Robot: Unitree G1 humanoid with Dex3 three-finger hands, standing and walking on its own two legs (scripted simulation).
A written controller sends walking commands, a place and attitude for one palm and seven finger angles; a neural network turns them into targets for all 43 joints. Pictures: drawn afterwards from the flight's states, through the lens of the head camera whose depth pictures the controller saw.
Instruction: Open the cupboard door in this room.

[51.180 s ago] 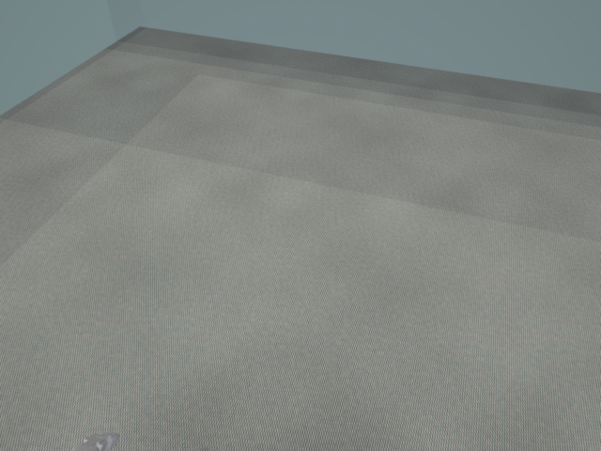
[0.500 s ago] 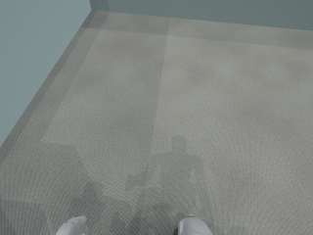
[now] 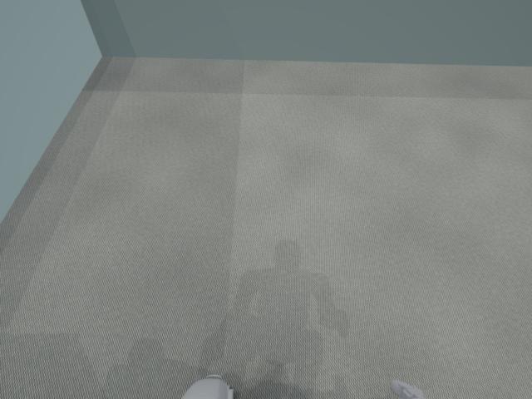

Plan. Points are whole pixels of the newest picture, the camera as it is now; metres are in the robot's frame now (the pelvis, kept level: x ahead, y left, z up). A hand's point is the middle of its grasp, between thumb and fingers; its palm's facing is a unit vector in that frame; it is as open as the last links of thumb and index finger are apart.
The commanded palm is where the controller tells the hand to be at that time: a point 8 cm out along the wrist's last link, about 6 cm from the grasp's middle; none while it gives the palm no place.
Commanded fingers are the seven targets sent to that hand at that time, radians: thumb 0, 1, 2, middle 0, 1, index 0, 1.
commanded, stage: walk to a spot facing it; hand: left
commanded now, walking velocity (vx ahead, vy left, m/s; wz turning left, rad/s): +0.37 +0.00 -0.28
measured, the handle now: out of the picture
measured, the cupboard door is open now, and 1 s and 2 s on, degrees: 40 40 40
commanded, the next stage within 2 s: turn to face it in 0.34 s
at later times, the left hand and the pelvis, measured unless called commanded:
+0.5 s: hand (231, 258) +0.41 +0.11 -0.17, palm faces -0.22 -0.95 -0.23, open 7.3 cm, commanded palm none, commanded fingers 0.00 0.90 0.90 -0.20 -0.30 -0.20 -0.30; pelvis +0.24 -0.05 -0.02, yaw -12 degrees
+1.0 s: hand (230, 239) +0.47 +0.13 -0.19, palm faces +0.06 -0.98 -0.21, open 7.3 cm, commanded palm none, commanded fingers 0.00 0.90 0.90 -0.20 -0.30 -0.20 -0.30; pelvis +0.39 -0.07 -0.01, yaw +3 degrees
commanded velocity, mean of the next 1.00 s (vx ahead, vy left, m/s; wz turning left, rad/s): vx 0.12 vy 0.00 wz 0.18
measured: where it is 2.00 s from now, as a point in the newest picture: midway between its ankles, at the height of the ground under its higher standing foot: (318, 328)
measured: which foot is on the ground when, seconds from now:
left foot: up 0.00-0.02, down 0.04-0.46, up 0.48-0.82, down 0.84-1.00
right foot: down 0.00-0.04, up 0.06-0.44, down 0.46-0.84, up 0.86-1.00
